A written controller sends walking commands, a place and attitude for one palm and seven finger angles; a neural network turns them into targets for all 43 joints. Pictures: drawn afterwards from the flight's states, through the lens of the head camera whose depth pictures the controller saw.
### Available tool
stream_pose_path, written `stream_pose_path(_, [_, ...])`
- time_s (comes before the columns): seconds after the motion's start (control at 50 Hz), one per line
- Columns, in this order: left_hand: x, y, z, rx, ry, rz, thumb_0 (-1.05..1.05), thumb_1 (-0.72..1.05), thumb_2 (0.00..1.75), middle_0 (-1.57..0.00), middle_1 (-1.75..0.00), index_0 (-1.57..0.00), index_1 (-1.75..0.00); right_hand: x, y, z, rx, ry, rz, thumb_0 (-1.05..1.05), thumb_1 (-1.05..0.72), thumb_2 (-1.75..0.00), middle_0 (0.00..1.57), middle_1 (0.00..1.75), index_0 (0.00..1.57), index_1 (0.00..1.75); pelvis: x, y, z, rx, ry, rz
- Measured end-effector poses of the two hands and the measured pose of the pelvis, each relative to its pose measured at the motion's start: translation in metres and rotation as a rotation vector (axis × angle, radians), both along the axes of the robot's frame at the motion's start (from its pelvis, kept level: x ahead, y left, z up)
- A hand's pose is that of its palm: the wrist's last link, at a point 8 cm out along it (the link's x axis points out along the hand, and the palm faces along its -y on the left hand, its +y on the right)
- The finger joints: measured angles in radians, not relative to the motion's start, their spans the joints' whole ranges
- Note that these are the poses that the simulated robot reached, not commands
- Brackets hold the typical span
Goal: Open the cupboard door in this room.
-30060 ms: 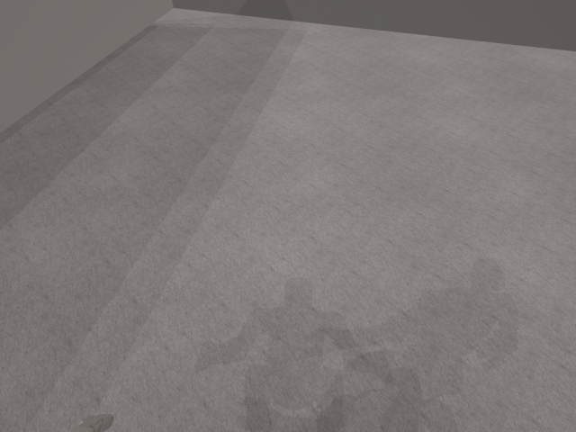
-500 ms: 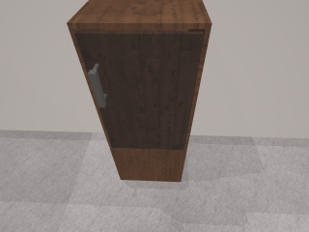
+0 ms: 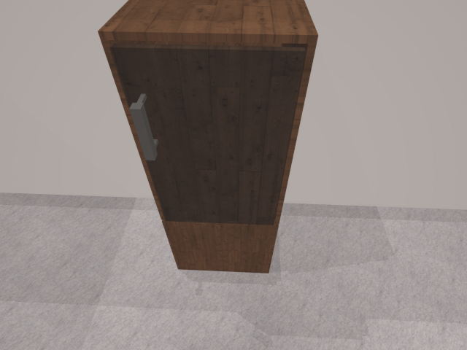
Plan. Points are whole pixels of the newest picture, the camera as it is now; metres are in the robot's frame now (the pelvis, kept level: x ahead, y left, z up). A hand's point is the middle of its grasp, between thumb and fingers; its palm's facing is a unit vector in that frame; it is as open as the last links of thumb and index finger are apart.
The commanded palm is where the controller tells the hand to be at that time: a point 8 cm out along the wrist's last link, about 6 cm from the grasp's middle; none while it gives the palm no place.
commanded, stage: look again from close up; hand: left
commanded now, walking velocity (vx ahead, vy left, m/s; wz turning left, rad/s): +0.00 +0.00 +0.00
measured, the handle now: (147, 127) +0.55 +0.23 +0.08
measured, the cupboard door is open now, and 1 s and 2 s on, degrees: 0 0 0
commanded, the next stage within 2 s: raise the hand with hooked fingers in 0.28 s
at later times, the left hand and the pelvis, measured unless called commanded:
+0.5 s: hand out of the picture +0.08 +0.20 -0.12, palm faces +0.21 -0.94 -0.26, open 7.3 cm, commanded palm +0.11 +0.22 -0.06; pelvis +0.01 +0.01 -0.01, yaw +1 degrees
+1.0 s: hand (109, 322) +0.17 +0.21 -0.01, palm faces +0.11 -0.99 -0.08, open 9.8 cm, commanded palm +0.15 +0.26 +0.00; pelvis +0.00 +0.01 -0.07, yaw +4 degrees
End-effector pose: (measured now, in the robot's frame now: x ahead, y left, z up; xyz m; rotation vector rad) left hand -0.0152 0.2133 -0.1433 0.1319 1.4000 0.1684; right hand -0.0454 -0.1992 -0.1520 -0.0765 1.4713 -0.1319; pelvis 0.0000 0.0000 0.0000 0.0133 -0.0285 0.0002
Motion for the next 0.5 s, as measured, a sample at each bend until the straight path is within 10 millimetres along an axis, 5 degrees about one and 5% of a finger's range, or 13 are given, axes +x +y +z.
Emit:
stream_pose_path(0.4, [-0.001,-0.002,-0.003,-0.016,0.02,0.011,0.01,0.92,0.9,-0.2,-0.3,-0.2,-0.3,0.013,0.008,0.002,0.0,-0.003,0.004,0.01,-0.91,-0.9,0.2,0.3,0.2,0.3,0.007,0.005,0.0,-0.008,0.012,-0.001])
stream_pose_path(0.44, [0.017,0.012,0.012,0.03,-0.066,0.054,0.05,0.96,0.9,-0.2,-0.3,-0.21,-0.3,0.028,0.004,0.003,-0.019,-0.108,0.003,0.01,-0.91,-0.9,0.2,0.3,0.2,0.3,0.007,0.006,-0.002,-0.006,0.009,-0.011])
stream_pose_path(0.5, [0.072,0.034,0.057,0.127,-0.404,0.082,0.07,0.97,0.89,-0.2,-0.31,-0.21,-0.31,0.062,-0.015,0.009,-0.086,-0.331,-0.004,0.03,-0.93,-0.9,0.2,0.3,0.21,0.3,0.008,0.01,-0.006,-0.003,0.022,0.013])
